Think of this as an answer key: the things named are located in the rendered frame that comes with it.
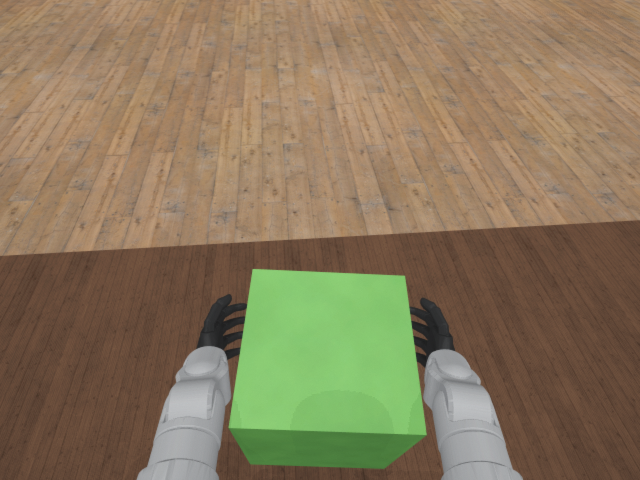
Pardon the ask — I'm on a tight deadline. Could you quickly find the right robot forearm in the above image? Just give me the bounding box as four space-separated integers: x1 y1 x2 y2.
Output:
423 349 523 480

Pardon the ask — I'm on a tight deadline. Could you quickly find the left robot forearm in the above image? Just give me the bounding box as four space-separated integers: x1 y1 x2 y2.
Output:
137 346 231 480

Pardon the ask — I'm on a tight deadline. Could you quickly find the carton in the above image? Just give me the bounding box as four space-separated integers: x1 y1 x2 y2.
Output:
229 269 427 469

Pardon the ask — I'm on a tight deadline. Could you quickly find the right robot hand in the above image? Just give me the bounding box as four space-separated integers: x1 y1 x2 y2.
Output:
409 298 455 368

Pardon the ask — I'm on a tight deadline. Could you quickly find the left robot hand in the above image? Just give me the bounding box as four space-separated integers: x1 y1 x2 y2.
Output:
196 294 247 360

